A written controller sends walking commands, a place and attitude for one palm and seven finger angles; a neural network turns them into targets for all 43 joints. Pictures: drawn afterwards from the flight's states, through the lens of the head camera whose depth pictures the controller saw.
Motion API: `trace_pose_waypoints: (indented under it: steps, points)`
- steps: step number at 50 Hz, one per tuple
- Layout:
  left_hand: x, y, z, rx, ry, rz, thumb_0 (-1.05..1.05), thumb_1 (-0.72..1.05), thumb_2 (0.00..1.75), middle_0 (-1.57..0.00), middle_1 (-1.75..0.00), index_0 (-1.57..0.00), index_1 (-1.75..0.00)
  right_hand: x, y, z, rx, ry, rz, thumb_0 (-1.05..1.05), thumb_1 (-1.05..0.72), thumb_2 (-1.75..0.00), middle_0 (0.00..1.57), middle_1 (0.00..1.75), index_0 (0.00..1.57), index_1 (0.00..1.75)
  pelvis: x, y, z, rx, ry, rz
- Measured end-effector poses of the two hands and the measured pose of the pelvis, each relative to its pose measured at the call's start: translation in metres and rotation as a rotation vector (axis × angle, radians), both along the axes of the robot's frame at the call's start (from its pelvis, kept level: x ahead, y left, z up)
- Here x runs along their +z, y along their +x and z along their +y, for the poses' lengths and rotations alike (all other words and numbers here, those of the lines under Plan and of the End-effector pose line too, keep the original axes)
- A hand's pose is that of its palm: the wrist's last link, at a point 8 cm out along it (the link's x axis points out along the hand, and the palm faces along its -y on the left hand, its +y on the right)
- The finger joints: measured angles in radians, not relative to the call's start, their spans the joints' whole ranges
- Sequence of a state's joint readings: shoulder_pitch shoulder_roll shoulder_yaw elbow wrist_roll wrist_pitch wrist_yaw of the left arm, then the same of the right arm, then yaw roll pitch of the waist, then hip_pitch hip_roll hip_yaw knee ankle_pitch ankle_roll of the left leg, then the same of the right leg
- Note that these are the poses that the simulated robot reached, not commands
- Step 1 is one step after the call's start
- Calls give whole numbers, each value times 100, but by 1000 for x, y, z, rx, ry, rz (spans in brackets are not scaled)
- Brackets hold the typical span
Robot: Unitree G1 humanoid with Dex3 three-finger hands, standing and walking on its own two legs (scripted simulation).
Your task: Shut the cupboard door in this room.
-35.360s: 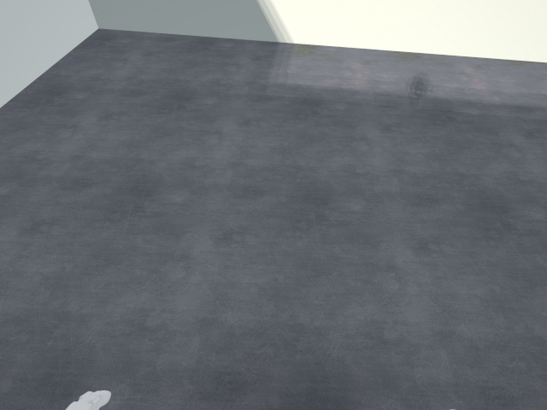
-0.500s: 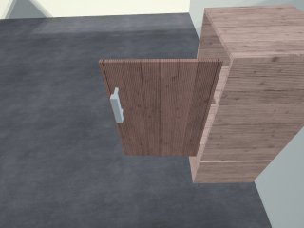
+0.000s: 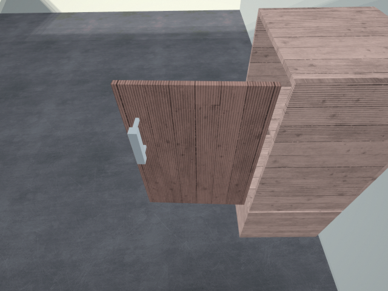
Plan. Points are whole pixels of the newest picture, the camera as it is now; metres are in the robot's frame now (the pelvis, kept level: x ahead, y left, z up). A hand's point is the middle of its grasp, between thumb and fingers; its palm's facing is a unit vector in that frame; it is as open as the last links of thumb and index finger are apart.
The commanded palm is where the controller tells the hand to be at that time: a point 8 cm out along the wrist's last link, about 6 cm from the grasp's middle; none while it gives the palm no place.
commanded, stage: shuffle to correct the standing spot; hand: left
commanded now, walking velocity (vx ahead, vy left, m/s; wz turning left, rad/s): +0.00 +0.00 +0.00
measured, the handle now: (139, 141) +0.50 +0.18 -0.02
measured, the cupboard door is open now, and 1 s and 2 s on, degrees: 88 88 88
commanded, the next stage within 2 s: come to a stop and stand still in 0.16 s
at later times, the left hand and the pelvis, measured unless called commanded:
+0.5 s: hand out of the picture +0.05 +0.17 -0.18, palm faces +0.03 -0.98 -0.19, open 7.3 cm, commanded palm none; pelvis +0.05 -0.01 +0.00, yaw +1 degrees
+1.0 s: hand out of the picture +0.06 +0.21 -0.16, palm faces -0.01 -0.96 -0.28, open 7.4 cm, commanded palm none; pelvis +0.00 +0.02 +0.00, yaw +0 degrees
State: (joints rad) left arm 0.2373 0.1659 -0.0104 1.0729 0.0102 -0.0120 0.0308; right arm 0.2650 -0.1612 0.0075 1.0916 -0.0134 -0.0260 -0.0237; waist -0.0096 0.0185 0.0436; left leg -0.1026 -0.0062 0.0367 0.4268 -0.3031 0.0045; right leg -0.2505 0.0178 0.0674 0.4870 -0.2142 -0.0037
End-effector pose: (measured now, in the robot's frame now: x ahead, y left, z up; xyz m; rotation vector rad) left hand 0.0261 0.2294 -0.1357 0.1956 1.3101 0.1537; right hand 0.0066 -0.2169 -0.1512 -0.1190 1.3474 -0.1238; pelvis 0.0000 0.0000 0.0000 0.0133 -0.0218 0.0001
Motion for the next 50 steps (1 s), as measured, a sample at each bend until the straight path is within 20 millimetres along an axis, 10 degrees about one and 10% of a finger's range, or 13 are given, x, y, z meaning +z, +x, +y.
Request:
trace_pose_waypoints:
  steps: [24, 37, 50]
  points:
    - [-16, 18, -13, 47, -40, 79, 0, 91, 90, -20, -30, -20, -30, 4, 33, -17, -9, -61, 66, 1, -91, -89, 19, 30, 20, 30, -5, 47, -7, 12, -18, 20]
    - [-7, 47, 13, 6, 20, -54, 0, 91, 90, -20, -30, -20, -30, 6, 61, -9, -6, -55, -65, 1, -92, -89, 20, 30, 20, 30, -5, 28, 5, 19, -25, 32]
    - [8, 29, 32, -28, 49, -71, 0, 90, 90, -20, -30, -20, -30, 1, 45, 5, 43, -11, -127, 1, -91, -89, 20, 30, 20, 30, -5, 4, 15, 1, 2, -4]
